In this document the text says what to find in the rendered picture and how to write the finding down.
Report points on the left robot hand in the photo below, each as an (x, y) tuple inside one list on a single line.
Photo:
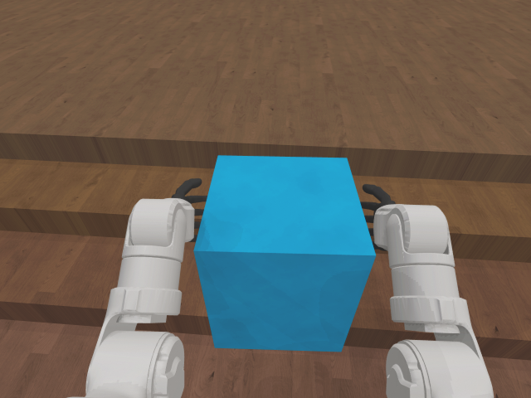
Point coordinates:
[(183, 190)]

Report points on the right robot hand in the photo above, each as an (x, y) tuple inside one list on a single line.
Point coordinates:
[(383, 197)]

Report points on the carton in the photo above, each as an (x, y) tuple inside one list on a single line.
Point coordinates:
[(283, 253)]

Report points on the right robot forearm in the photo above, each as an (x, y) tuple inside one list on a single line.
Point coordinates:
[(426, 296)]

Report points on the left robot forearm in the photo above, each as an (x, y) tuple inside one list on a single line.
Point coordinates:
[(149, 275)]

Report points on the right robot upper arm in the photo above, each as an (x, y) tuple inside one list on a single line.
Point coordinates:
[(435, 369)]

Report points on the left robot upper arm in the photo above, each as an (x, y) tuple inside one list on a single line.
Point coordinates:
[(137, 364)]

